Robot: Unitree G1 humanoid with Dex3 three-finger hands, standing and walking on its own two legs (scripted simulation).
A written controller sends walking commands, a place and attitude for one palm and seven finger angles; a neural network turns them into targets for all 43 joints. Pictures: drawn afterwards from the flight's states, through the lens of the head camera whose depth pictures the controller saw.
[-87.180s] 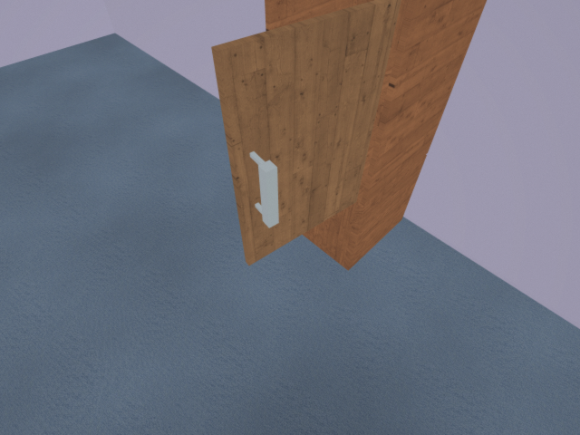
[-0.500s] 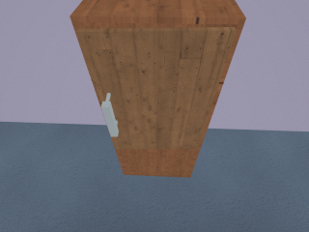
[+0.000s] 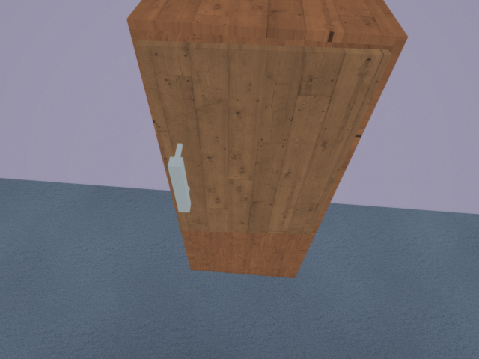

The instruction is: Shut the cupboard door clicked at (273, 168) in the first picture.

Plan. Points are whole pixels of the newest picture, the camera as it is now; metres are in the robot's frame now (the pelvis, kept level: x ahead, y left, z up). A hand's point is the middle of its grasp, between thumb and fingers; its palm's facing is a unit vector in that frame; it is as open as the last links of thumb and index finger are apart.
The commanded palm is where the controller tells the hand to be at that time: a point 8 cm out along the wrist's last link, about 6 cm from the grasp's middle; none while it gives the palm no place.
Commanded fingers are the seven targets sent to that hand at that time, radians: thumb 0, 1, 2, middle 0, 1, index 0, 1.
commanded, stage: raise the hand and make a fist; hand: left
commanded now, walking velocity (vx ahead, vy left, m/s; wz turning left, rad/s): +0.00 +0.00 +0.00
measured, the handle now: (182, 179) +0.49 +0.16 -0.04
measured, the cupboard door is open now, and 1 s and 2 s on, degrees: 3 3 3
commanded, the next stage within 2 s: bring the fist close to the handle in 1.88 s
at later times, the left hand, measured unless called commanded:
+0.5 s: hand out of the picture +0.11 +0.19 -0.06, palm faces +0.14 -0.99 -0.06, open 5.6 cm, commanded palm +0.11 +0.23 -0.06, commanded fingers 0.00 0.90 0.90 -0.69 -0.84 -0.69 -0.84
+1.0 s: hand (127, 348) +0.15 +0.19 -0.06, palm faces -0.01 -1.00 +0.00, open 3.4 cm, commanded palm +0.12 +0.25 -0.05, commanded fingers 0.00 0.90 0.90 -1.15 -1.34 -1.15 -1.34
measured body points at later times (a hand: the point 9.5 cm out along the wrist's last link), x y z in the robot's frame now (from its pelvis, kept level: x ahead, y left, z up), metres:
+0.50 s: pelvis -0.06 -0.03 -0.12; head +0.00 -0.02 +0.33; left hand +0.09 +0.24 -0.05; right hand +0.19 -0.26 -0.17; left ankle +0.02 +0.10 -0.73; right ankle -0.05 -0.13 -0.73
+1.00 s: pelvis -0.06 +0.01 -0.11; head +0.01 +0.03 +0.33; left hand +0.14 +0.25 -0.06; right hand +0.13 -0.24 -0.18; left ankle +0.02 +0.10 -0.73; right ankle -0.05 -0.13 -0.73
